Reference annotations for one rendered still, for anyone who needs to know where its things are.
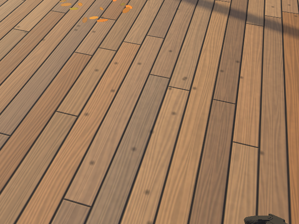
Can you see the robot right hand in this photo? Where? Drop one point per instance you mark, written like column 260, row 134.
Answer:
column 270, row 219

